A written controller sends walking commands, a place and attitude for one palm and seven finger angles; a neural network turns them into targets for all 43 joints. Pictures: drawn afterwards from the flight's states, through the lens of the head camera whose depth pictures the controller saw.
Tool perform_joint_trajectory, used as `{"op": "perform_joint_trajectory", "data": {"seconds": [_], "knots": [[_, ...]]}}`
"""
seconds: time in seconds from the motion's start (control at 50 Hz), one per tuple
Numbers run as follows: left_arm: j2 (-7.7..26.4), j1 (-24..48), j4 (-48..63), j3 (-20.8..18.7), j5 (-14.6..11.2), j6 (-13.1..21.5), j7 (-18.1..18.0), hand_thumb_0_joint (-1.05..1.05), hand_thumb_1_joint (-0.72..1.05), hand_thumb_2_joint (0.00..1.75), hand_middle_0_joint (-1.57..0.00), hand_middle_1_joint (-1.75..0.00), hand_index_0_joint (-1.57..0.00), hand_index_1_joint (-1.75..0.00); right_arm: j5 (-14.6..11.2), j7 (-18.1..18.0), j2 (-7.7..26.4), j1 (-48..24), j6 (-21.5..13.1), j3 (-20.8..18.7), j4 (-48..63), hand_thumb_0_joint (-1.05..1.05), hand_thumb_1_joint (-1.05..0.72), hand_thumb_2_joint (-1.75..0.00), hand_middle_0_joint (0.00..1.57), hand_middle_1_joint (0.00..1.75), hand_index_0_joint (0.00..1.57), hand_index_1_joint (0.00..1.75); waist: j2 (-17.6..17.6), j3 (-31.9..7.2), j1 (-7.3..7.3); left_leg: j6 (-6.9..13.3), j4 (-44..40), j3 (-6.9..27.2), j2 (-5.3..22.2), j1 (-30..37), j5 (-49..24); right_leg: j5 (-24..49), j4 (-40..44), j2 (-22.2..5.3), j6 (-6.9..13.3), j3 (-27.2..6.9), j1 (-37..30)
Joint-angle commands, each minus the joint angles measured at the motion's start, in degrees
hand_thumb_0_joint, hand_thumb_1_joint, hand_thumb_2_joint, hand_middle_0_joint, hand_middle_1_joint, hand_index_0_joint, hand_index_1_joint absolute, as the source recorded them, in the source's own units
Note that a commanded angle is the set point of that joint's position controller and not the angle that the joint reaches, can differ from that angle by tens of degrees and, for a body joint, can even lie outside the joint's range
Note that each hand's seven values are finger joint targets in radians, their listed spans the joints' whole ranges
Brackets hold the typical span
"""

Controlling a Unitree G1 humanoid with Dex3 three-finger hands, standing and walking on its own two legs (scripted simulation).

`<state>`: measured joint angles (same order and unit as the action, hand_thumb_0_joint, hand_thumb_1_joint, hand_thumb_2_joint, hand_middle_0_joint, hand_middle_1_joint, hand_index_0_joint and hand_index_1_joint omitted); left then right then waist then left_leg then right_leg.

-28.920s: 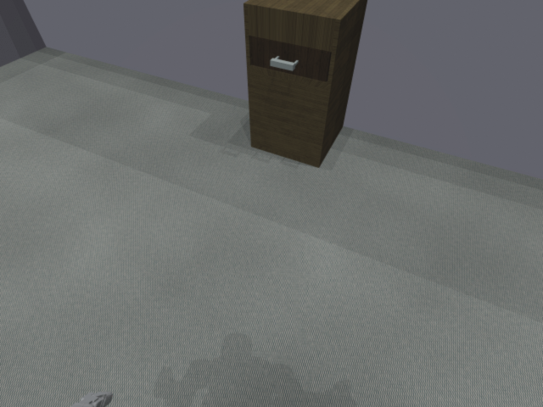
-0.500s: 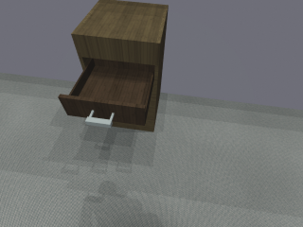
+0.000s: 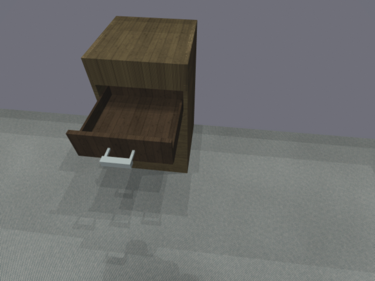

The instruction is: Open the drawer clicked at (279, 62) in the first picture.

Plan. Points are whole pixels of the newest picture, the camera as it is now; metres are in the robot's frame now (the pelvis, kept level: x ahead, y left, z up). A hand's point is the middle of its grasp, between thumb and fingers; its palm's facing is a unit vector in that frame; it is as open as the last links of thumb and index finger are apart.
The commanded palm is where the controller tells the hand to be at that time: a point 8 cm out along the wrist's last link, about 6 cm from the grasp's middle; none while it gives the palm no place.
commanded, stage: let the arm hang, fingers relaxed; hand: left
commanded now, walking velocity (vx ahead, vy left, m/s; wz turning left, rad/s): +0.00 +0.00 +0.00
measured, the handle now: (118, 157) +0.55 +0.29 -0.20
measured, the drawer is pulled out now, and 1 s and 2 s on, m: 0.30 0.30 0.30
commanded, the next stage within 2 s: look to check the result in 0.06 s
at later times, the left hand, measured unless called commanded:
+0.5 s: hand out of the picture +0.00 +0.15 -0.17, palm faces +0.04 -0.98 -0.18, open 7.4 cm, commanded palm none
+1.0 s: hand out of the picture +0.02 +0.15 -0.17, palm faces +0.04 -0.98 -0.20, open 7.3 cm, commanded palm none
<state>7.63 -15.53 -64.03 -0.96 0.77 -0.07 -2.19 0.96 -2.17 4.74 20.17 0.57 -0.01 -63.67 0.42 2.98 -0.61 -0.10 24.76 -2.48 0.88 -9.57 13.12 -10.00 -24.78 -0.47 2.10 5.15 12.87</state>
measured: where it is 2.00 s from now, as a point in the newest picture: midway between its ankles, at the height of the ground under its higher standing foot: outside the picture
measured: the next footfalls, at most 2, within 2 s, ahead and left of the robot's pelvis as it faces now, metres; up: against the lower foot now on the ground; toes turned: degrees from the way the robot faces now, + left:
none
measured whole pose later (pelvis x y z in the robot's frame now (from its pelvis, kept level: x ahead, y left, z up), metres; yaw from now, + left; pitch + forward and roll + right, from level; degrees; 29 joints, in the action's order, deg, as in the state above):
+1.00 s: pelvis +0.02 -0.02 +0.00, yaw +0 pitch -2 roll +0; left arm 7.3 -15.1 -65.6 -1.0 0.6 0.4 -2.1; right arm 0.8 -2.6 6.3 18.1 0.4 -0.3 -65.3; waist 1.0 4.1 -0.4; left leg -1.7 21.8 -2.0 2.4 -6.6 13.3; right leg -10.5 -22.2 1.2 3.4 5.7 10.0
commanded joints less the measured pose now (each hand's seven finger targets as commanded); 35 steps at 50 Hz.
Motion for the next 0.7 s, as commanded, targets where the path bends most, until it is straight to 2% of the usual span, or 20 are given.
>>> {"op": "perform_joint_trajectory", "data": {"seconds": [0.0,0.06,0.12,0.16,0.22,0.34,0.52,0.54,0.6,0.68], "knots": [[5.3,-4.8,0.6,-0.8,0.0,0.6,-0.1,0.0,0.9,0.9,-0.2,-0.3,-0.2,-0.3,-0.1,0.0,4.0,6.4,-0.4,-0.7,0.2,0.0,-0.9,-0.9,0.2,0.3,0.2,0.3,0.7,3.7,0.17,2.1,-6.0,4.0,3.5,-4.0,0.4,-5.8,7.8,-5.4,0.9,-7.4,-0.3],[5.2,-5.0,0.4,-0.7,0.0,0.8,-0.2,0.0,0.9,0.9,-0.2,-0.3,-0.2,-0.3,-0.2,0.0,4.5,5.9,-0.5,-0.8,0.2,0.0,-0.9,-0.9,0.2,0.3,0.2,0.3,-0.7,3.5,0.19,1.9,-6.0,4.1,3.9,-2.9,-1.3,-4.1,7.7,-5.3,0.9,-7.2,-0.3],[5.3,-4.7,0.1,-0.7,-0.1,0.9,-0.1,0.0,0.9,0.9,-0.2,-0.3,-0.2,-0.3,-0.2,-0.1,4.7,5.5,-0.6,-0.7,-0.2,0.0,-0.9,-0.9,0.2,0.3,0.2,0.3,0.7,2.5,0.16,1.7,-6.1,3.9,3.9,-2.4,-2.3,-2.3,7.8,-5.4,0.9,-7.2,-1.8],[5.1,-5.0,-0.2,-0.7,0.0,1.0,-0.2,0.0,0.9,0.9,-0.2,-0.3,-0.2,-0.3,-0.3,-0.2,4.7,5.0,-0.6,-0.8,-0.2,0.0,-0.9,-0.9,0.2,0.3,0.2,0.3,0.2,2.8,0.23,1.6,-6.0,4.0,4.2,-1.8,-3.3,-0.6,7.5,-5.3,0.9,-6.8,-1.5],[5.0,-4.7,-0.6,-0.6,-0.1,0.8,-0.2,0.0,0.9,0.9,-0.2,-0.3,-0.2,-0.3,-0.3,-0.3,4.8,5.0,-0.6,-0.7,-0.5,0.0,-0.9,-0.9,0.2,0.3,0.2,0.3,0.7,3.2,0.19,1.5,-6.5,3.8,4.1,-2.1,-2.3,-2.1,8.2,-5.4,0.9,-7.1,-1.9],[4.8,-4.8,-1.0,-0.6,-0.1,1.0,-0.2,0.0,0.9,0.9,-0.2,-0.3,-0.2,-0.3,-0.3,-0.4,5.1,4.6,-0.8,-0.7,-0.8,0.0,-0.9,-0.9,0.2,0.3,0.2,0.3,1.1,2.2,0.19,1.4,-6.8,3.8,4.5,-1.3,-3.5,0.1,7.7,-5.2,0.9,-6.9,-2.9],[5.0,-4.6,-0.9,-0.7,-0.1,0.9,-0.3,0.0,0.9,0.9,-0.2,-0.3,-0.2,-0.3,-0.3,-0.3,4.8,4.4,-0.7,-0.8,-0.8,0.0,-0.9,-0.9,0.2,0.3,0.2,0.3,-0.6,3.1,0.24,1.5,-6.8,3.6,4.3,-1.4,-2.8,-0.9,8.3,-5.2,0.8,-7.0,-2.5],[4.9,-4.6,-1.0,-0.6,-0.1,1.0,-0.3,0.0,0.9,0.9,-0.2,-0.3,-0.2,-0.3,-0.2,-0.4,5.1,4.2,-0.6,-0.8,-0.8,0.0,-0.9,-0.9,0.2,0.3,0.2,0.3,0.4,3.3,0.25,1.3,-6.8,3.4,4.3,-1.2,-2.7,-1.0,8.4,-5.1,0.8,-7.1,-2.2],[4.9,-4.3,-0.8,-0.8,-0.1,1.1,-0.3,0.0,0.9,0.9,-0.2,-0.3,-0.2,-0.3,-0.3,-0.5,5.1,4.5,-0.8,-0.8,-0.8,0.0,-0.9,-0.9,0.2,0.3,0.2,0.3,0.1,1.9,0.15,1.4,-6.8,3.6,4.8,-0.7,-4.2,1.4,7.7,-5.1,0.9,-6.8,-3.4],[5.2,-4.3,-0.9,-0.9,-0.1,1.1,-0.3,0.0,0.9,0.9,-0.2,-0.3,-0.2,-0.3,-0.3,-0.5,5.0,3.9,-0.9,-0.8,-0.9,0.0,-0.9,-0.9,0.2,0.3,0.2,0.3,0.1,2.5,0.36,1.3,-6.9,3.5,4.8,-0.6,-5.0,3.1,7.5,-5.3,0.9,-6.4,-3.4]]}}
